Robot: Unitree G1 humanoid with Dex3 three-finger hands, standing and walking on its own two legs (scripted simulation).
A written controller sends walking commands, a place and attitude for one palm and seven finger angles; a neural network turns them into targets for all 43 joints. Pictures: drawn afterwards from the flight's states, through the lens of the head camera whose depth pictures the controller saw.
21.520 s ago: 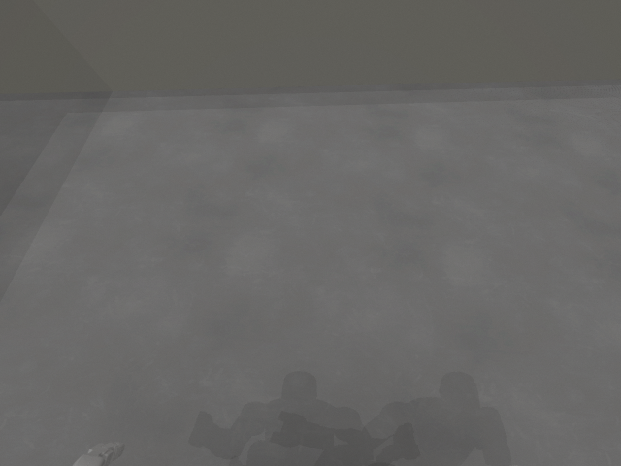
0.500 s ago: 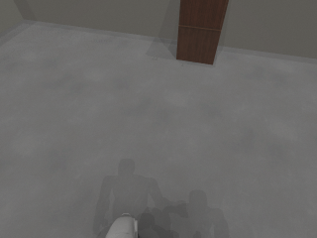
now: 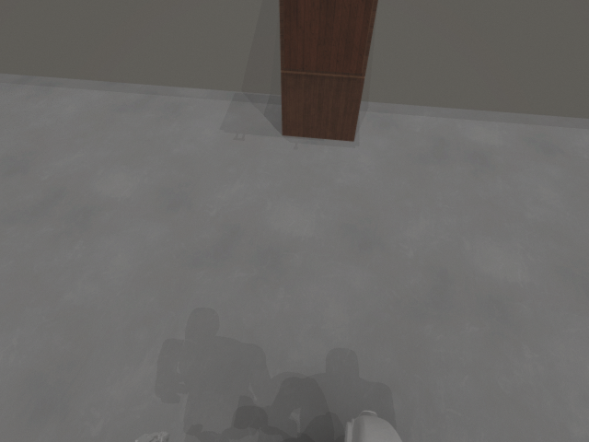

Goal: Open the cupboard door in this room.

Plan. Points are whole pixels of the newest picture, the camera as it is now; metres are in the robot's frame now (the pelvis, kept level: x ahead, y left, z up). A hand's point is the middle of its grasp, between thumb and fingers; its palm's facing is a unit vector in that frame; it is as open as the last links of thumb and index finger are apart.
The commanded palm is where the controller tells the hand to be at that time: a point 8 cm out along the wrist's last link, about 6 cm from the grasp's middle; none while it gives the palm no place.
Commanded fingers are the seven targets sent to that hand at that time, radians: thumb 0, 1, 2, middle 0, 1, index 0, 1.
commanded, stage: turn or walk to find it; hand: left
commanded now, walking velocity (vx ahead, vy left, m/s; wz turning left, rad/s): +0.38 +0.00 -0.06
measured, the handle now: out of the picture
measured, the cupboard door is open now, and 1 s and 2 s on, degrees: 0 0 0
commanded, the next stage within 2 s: stand and wait in 1.10 s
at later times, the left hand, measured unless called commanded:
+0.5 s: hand (215, 419) +0.18 +0.14 -0.17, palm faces +0.09 -0.97 -0.22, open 7.2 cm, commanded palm none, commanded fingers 0.00 0.90 0.90 -0.20 -0.30 -0.20 -0.30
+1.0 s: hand (225, 241) +0.53 +0.17 -0.16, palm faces -0.02 -0.98 -0.20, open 7.4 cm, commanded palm none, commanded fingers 0.00 0.90 0.90 -0.20 -0.30 -0.20 -0.30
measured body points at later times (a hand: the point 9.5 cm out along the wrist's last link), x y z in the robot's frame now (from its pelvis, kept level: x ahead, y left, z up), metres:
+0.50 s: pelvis +0.21 -0.05 +0.00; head +0.23 -0.06 +0.45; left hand +0.18 +0.19 -0.15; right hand +0.32 -0.29 -0.14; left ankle +0.33 +0.10 -0.69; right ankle +0.15 -0.14 -0.74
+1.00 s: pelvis +0.42 -0.01 +0.00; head +0.44 -0.02 +0.45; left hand +0.53 +0.22 -0.14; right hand +0.36 -0.25 -0.15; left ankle +0.37 +0.09 -0.74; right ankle +0.52 -0.17 -0.69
